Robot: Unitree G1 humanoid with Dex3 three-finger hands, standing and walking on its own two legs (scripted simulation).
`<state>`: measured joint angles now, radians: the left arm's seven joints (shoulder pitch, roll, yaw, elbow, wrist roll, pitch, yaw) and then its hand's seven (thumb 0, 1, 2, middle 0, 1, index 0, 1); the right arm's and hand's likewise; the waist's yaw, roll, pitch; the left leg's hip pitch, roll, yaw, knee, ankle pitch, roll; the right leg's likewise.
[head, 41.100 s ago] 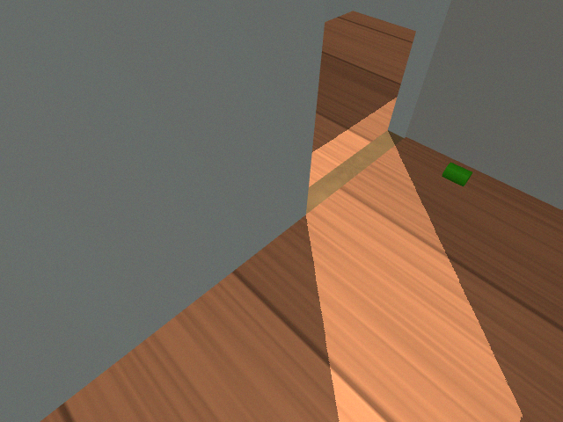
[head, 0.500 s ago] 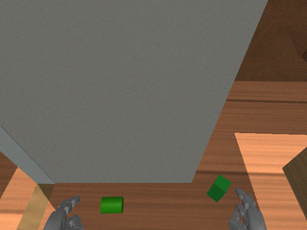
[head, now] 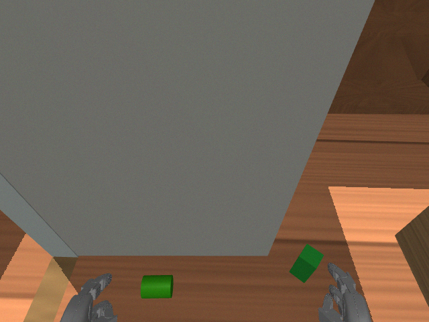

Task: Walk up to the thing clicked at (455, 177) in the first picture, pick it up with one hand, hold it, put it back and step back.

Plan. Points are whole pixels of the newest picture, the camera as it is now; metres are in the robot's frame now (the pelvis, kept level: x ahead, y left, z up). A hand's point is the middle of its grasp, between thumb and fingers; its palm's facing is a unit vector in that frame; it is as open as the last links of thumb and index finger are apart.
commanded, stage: home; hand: left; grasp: from above
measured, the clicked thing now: (157, 286) +0.40 +0.23 -0.67
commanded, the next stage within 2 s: stand in 0.46 s
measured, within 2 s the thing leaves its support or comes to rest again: neither
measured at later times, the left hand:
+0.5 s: hand out of the picture +0.16 +0.18 -0.05, palm faces +0.06 -0.98 -0.21, open 7.4 cm
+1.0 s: hand out of the picture +0.06 +0.24 -0.11, palm faces +0.06 -0.94 -0.33, open 7.3 cm
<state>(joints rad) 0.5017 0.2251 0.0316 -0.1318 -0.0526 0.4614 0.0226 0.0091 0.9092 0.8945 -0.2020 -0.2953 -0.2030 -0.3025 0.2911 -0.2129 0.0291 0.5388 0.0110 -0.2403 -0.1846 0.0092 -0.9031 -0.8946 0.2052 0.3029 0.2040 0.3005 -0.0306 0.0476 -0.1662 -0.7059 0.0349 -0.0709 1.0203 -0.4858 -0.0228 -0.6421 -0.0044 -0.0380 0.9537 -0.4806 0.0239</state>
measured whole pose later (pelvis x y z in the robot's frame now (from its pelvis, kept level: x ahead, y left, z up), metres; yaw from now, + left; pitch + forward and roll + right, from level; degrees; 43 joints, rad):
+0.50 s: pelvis +0.00 +0.00 +0.00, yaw +0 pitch +10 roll -3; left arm 0.51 0.22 0.03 -0.13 -0.05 0.46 0.02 0.01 0.91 0.89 -0.20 -0.29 -0.20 -0.30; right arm 0.29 -0.22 0.02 0.53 0.01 -0.24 -0.19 0.01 -0.90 -0.89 0.21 0.30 0.20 0.30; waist -0.03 0.05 -0.17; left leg -0.71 0.04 -0.08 1.02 -0.48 -0.03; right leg -0.65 0.00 -0.04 0.96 -0.48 0.02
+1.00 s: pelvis -0.01 +0.01 +0.04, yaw +0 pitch -2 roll -1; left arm 0.24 0.29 0.05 0.89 0.04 0.03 0.04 0.01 0.91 0.89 -0.20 -0.30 -0.20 -0.30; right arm 0.20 -0.29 -0.04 0.95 -0.04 -0.01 -0.01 0.00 -0.91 -0.89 0.20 0.30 0.20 0.30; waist 0.03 0.00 0.04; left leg -0.31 0.00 -0.03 0.68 -0.33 0.00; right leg -0.27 -0.04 -0.01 0.65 -0.34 0.04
